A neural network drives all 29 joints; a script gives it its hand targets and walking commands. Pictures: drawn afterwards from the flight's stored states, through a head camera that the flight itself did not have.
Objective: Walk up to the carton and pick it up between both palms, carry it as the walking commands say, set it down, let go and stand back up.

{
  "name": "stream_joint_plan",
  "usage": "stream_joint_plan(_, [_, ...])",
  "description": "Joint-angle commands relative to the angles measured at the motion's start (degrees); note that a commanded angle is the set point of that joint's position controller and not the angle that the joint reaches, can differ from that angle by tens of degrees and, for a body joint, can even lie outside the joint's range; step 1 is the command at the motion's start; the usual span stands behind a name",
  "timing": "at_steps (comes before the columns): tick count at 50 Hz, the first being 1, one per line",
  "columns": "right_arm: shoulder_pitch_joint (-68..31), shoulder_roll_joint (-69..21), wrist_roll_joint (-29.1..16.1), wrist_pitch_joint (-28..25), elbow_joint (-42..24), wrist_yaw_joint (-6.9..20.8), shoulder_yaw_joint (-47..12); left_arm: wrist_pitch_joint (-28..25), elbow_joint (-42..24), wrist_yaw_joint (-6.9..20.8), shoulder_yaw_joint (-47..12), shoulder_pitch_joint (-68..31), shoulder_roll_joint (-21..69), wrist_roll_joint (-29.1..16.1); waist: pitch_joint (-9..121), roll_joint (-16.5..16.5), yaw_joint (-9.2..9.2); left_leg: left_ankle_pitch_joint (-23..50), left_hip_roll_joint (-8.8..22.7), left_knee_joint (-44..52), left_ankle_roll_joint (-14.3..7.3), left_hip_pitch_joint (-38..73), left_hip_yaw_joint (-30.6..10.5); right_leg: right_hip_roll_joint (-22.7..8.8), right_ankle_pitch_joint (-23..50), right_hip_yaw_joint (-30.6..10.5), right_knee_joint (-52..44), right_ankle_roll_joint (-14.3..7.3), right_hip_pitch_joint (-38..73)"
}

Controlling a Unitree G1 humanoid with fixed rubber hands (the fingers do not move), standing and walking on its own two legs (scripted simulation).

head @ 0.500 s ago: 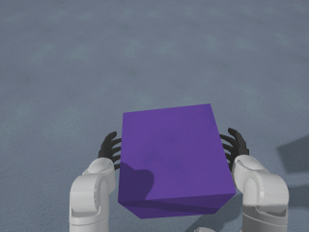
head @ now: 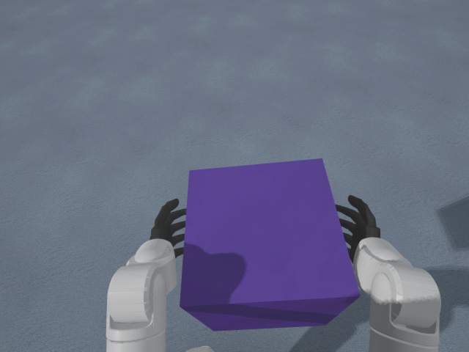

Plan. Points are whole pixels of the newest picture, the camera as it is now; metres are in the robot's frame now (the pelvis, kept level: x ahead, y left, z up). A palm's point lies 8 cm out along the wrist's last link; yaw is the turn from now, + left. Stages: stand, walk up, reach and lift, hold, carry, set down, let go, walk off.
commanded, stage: carry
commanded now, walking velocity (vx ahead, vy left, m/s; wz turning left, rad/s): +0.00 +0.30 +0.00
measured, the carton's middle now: (262, 253) +0.28 -0.01 +0.01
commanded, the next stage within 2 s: none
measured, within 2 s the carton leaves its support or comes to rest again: neither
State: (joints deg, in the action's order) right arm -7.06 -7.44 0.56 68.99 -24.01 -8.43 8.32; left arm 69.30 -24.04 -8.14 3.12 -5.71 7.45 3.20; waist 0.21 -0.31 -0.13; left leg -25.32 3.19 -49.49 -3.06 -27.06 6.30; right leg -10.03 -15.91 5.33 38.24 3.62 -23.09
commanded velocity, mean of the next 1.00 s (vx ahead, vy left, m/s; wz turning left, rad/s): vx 0.00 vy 0.30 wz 0.00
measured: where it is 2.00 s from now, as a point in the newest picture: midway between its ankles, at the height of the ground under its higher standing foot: outside the picture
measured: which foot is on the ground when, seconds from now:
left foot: up 0.00-0.02, down 0.04-0.42, up 0.44-0.68, down 0.70-1.00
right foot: down 0.00-0.04, up 0.06-0.40, down 0.42-0.70, up 0.72-1.00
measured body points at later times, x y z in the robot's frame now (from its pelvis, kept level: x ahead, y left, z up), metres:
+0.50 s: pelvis -0.04 +0.13 -0.01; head -0.03 +0.11 +0.44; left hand +0.23 +0.27 +0.08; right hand +0.23 -0.03 +0.06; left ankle +0.00 +0.17 -0.69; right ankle -0.04 +0.01 -0.72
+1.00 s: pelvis -0.08 +0.27 -0.01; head -0.08 +0.27 +0.44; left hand +0.19 +0.42 +0.07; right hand +0.19 +0.11 +0.07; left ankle +0.00 +0.31 -0.72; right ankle -0.08 +0.17 -0.70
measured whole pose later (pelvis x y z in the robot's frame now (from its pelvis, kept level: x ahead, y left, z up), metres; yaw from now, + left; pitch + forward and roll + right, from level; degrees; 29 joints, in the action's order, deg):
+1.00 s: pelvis -0.08 +0.27 -0.01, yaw +1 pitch -1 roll +2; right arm -6.5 -7.5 0.1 68.7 -26.0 -8.6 7.9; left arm 69.2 -26.1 -8.1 2.9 -5.4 7.3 3.0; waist -0.9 1.9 -0.2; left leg -14.6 -4.2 -39.1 -7.8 -24.5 12.5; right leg -7.5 -31.0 7.0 58.3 4.3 -25.8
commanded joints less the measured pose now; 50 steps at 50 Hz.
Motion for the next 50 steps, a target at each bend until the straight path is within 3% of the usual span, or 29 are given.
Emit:
stream_joint_plan(1, [-28.0, -51.8, -18.7, -1.8, -14.6, 8.4, -42.4, -2.4, -15.3, 7.4, -35.8, -26.1, 52.0, -18.6, 24.8, -13.9, -1.23, 23.4, 15.3, 29.4, -5.0, 28.5, -24.5, 3.1, -19.8, 4.1, 14.9, 1.3, -17.1])
stream_joint_plan(2, [-25.4, -51.1, -19.1, -1.7, -14.2, 8.5, -42.2, -2.2, -13.9, 7.4, -36.5, -24.0, 51.3, -18.3, 23.1, -17.9, -0.20, 34.8, 17.2, 26.7, -7.8, 25.2, -22.7, 4.1, -25.6, 1.2, 24.2, 0.5, -18.0])
stream_joint_plan(6, [-25.2, -54.2, -18.8, -2.3, -14.6, 9.4, -42.0, -3.6, -18.0, 7.2, -39.2, -28.9, 54.1, -20.6, 26.1, -8.0, 0.08, 30.6, 11.5, 24.9, -7.7, 22.0, -9.7, 3.9, -15.9, 0.8, 29.0, -1.0, -12.2])
stream_joint_plan(7, [-23.5, -51.5, -17.8, -2.1, -13.6, 9.2, -40.7, -3.0, -15.5, 6.9, -39.3, -25.6, 53.8, -19.5, 28.1, -10.4, 0.35, 31.4, 9.7, 23.7, -6.3, 25.4, -7.5, 3.9, -15.5, 1.0, 27.9, -1.2, -11.9])
stream_joint_plan(9, [-26.3, -51.3, -18.2, -2.4, -15.2, 9.6, -41.4, -3.1, -15.4, 7.1, -39.0, -27.1, 54.3, -19.4, 26.4, -7.7, 0.24, 25.7, 8.5, 25.5, -7.1, 21.1, -8.7, 4.6, -16.0, 1.7, 26.8, -1.0, -9.7])
stream_joint_plan(11, [-22.9, -52.2, -17.4, -1.8, -12.3, 9.6, -41.0, -3.0, -15.9, 6.9, -39.4, -27.7, 53.7, -19.6, 25.7, -9.4, 0.07, 20.5, 9.9, 27.6, -6.0, 20.8, -11.9, 4.9, -14.9, 1.3, 27.6, -2.1, -9.8])
stream_joint_plan(12, [-23.5, -51.1, -16.9, -2.2, -12.5, 9.9, -40.4, -2.9, -16.1, 6.9, -39.3, -28.3, 52.3, -18.9, 24.2, -11.7, -0.11, 24.0, 11.2, 27.1, -7.9, 20.4, -12.8, 4.5, -15.7, 1.7, 27.3, -1.5, -10.7])
stream_joint_plan(15, [-26.2, -51.5, -17.7, -2.0, -14.8, 9.4, -41.9, -2.4, -16.4, 7.0, -38.2, -27.5, 51.7, -19.4, 27.2, -8.4, 0.22, 26.3, 11.3, 28.7, -4.2, 22.9, -13.6, 5.2, -15.6, 1.3, 17.7, -3.7, -4.7])
stream_joint_plan(17, [-29.3, -52.3, -17.9, -1.5, -15.4, 8.9, -43.7, -2.1, -15.5, 7.3, -35.5, -27.0, 50.0, -18.4, 26.4, -5.5, 0.89, 31.2, 9.1, 30.6, -0.9, 14.6, -10.6, 6.0, -15.6, 3.1, 4.3, -4.9, 6.8])
stream_joint_plan(18, [-26.8, -52.0, -16.7, -1.3, -13.8, 8.8, -42.8, -2.0, -14.7, 7.5, -36.6, -26.9, 50.8, -19.0, 26.6, -6.2, 1.52, 24.6, 6.7, 29.2, 3.2, 9.8, -5.9, 5.9, -12.3, 3.4, -6.7, -6.6, 15.8])
stream_joint_plan(19, [-31.2, -52.6, -17.4, -1.1, -15.1, 8.6, -44.8, -2.2, -11.0, 8.0, -33.6, -25.2, 51.6, -17.7, 24.8, 11.1, 2.93, 23.2, 3.5, 14.9, 2.7, -1.3, -0.5, -2.7, -3.3, -7.3, -18.3, -7.5, 26.0])
stream_joint_plan(20, [-26.5, -51.1, -16.3, -0.5, -14.4, 8.2, -44.5, -2.0, -10.7, 8.3, -32.4, -22.1, 49.9, -18.1, 26.0, 28.3, 1.49, -3.8, -1.2, -3.2, 4.7, -12.6, -0.4, -23.6, 10.3, -36.0, -20.0, -15.4, 29.0])
stream_joint_plan(21, [-28.1, -51.9, -16.7, -0.9, -15.1, 7.9, -45.1, -2.3, -9.7, 8.8, -32.6, -20.0, 49.4, -18.3, 21.1, 28.8, 1.38, -6.9, 0.2, -16.3, 3.4, -20.2, -9.1, -26.0, 13.3, -37.2, -20.5, -19.3, 23.6])
stream_joint_plan(22, [-34.6, -52.7, -18.7, -1.6, -18.2, 8.0, -46.4, -2.8, -8.6, 9.2, -32.4, -21.3, 52.0, -18.8, 20.8, 20.6, 1.45, -4.0, 0.0, -22.7, 2.6, -18.5, -14.4, -24.3, 19.2, -33.1, -17.9, -20.5, 20.7])
stream_joint_plan(24, [-38.5, -53.1, -19.1, -1.5, -18.0, 8.1, -45.8, -2.6, -10.1, 9.1, -32.9, -25.4, 53.4, -19.1, 19.2, 13.0, 0.74, 1.5, 0.7, -21.7, 1.9, -15.1, -11.2, -16.9, 13.5, -21.1, -17.9, -14.8, 18.0])
stream_joint_plan(26, [-34.8, -53.9, -19.6, -1.5, -17.0, 7.7, -46.5, -2.7, -11.6, 8.7, -33.2, -25.7, 54.0, -19.9, 20.7, 11.8, 0.75, 1.0, -1.0, -8.4, 2.0, -11.1, -5.6, -12.9, 33.9, -14.4, -12.2, -12.1, 21.2])
stream_joint_plan(27, [-26.4, -52.4, -17.6, -1.2, -14.5, 8.1, -44.9, -3.0, -12.3, 8.4, -34.0, -21.8, 52.6, -18.9, 22.4, 14.2, 0.28, 0.6, 0.7, -2.9, 1.1, -6.6, -7.2, -13.3, 37.4, -12.6, -11.3, -10.7, 19.9])
stream_joint_plan(30, [-28.0, -52.3, -19.0, -1.2, -15.6, 8.1, -44.7, -2.9, -14.7, 7.4, -33.5, -22.2, 50.6, -18.0, 25.4, 16.4, 0.84, 1.3, -0.3, 14.0, 0.3, 2.0, -4.0, -12.8, 35.3, -9.2, -8.6, -8.6, 19.3])
stream_joint_plan(32, [-27.9, -52.3, -20.1, -1.9, -16.9, 8.5, -44.3, -3.3, -17.0, 7.1, -35.2, -23.7, 51.8, -18.7, 29.7, 7.9, -0.09, 8.1, -0.8, 27.8, 0.8, 17.9, -2.4, -7.6, 19.9, -3.6, 0.1, -4.5, 11.4])
stream_joint_plan(33, [-29.6, -54.3, -21.1, -2.5, -18.1, 8.9, -44.2, -3.8, -20.4, 7.0, -36.6, -27.4, 53.4, -19.7, 32.0, -3.4, -0.58, 27.0, 7.9, 26.8, -1.4, 29.5, -11.1, -2.8, -3.6, 0.3, 8.0, -1.7, -0.3])
stream_joint_plan(34, [-29.9, -53.2, -21.4, -2.9, -20.1, 9.0, -44.3, -3.4, -18.2, 7.1, -37.1, -24.8, 54.2, -19.0, 29.2, -16.6, -0.24, 58.8, 15.5, 21.8, -5.7, 35.3, -19.4, 4.7, -22.3, 4.1, 20.1, 0.3, -14.0])
stream_joint_plan(35, [-26.5, -53.5, -20.1, -2.7, -17.4, 9.0, -42.8, -3.6, -19.5, 7.0, -39.3, -27.6, 54.3, -20.2, 28.5, -17.0, 0.26, 68.9, 16.2, 19.2, -6.6, 33.4, -16.6, 5.2, -27.0, 1.5, 27.0, -0.3, -15.0])
stream_joint_plan(38, [-26.6, -53.1, -20.0, -2.7, -17.4, 9.3, -43.2, -3.5, -18.2, 7.0, -39.4, -25.6, 53.9, -20.0, 28.0, -10.9, 0.09, 48.5, 13.1, 21.0, -7.1, 29.8, -8.9, 4.0, -19.4, 0.6, 29.7, -0.5, -13.3])
stream_joint_plan(42, [-23.9, -52.5, -17.2, -2.2, -14.0, 9.5, -41.5, -2.9, -17.5, 7.1, -40.1, -28.7, 54.0, -20.1, 24.6, -9.5, -0.10, 29.2, 9.6, 25.4, -7.8, 21.5, -9.5, 5.0, -16.7, 2.3, 23.8, -1.5, -7.5])
stream_joint_plan(43, [-22.7, -52.0, -16.6, -1.6, -12.3, 9.7, -41.5, -2.7, -16.1, 7.1, -39.1, -27.1, 52.7, -19.0, 24.7, -7.6, 0.05, 24.4, 10.2, 28.0, -6.2, 19.9, -11.4, 4.8, -16.0, 2.9, 25.1, -2.1, -7.3])
stream_joint_plan(45, [-22.6, -50.8, -16.1, -1.1, -10.6, 10.0, -40.9, -2.0, -14.2, 7.4, -38.9, -26.6, 51.4, -18.2, 22.2, -10.6, 0.16, 7.6, 10.0, 33.9, -3.0, 13.8, -11.5, 5.0, -14.9, 3.1, 23.8, -3.4, -4.7])
stream_joint_plan(46, [-22.5, -50.2, -15.3, -0.8, -9.6, 9.6, -40.5, -1.5, -12.7, 7.5, -37.5, -26.2, 50.4, -18.2, 21.2, -7.9, -0.05, 2.1, 10.4, 34.9, -3.5, 11.3, -11.4, 4.7, -13.5, 2.8, 20.7, -3.2, -2.7])
stream_joint_plan(49, [-28.1, -51.4, -15.6, -0.7, -11.6, 8.9, -41.7, -1.5, -13.4, 7.8, -35.4, -29.0, 49.7, -18.4, 21.5, -6.7, 0.40, -3.3, 8.0, 36.3, -1.2, 3.8, -7.5, 6.1, -14.6, 5.2, 2.6, -5.8, 11.3])
stream_joint_plan(50, [-32.3, -51.6, -16.0, -0.9, -13.6, 8.7, -43.1, -1.4, -9.5, 8.2, -33.6, -26.4, 50.6, -17.5, 21.1, -0.6, 1.74, -4.5, 6.1, 33.5, 2.7, -1.8, -4.9, 4.5, -11.4, 2.0, -9.4, -7.5, 19.7])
